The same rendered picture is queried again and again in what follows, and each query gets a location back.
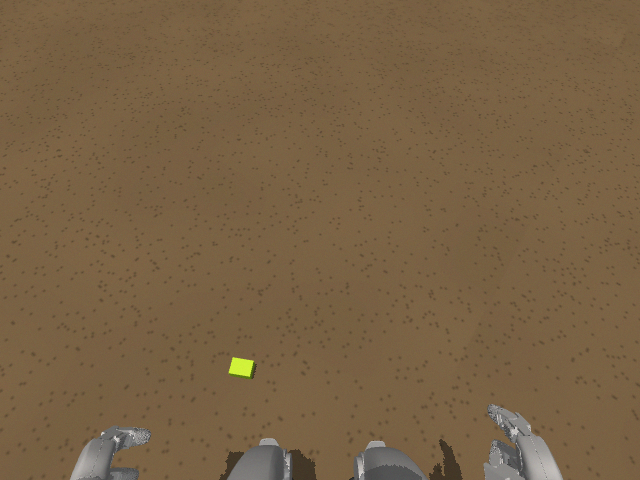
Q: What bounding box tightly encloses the left robot hand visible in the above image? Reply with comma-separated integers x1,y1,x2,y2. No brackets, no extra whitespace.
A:
70,425,151,480

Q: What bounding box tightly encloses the small box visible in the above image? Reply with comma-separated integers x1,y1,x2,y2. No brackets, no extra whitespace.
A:
229,357,255,379

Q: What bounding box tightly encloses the right robot hand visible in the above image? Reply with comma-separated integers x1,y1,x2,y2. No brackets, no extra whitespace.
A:
483,404,563,480

